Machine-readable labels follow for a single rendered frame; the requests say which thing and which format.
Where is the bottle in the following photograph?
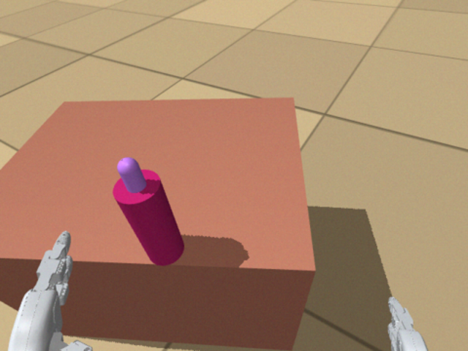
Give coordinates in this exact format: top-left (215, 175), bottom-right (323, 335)
top-left (113, 157), bottom-right (184, 266)

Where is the right robot hand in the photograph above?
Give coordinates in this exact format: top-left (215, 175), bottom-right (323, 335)
top-left (388, 297), bottom-right (428, 351)

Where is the left robot hand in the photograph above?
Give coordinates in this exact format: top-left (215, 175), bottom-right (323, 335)
top-left (8, 231), bottom-right (92, 351)

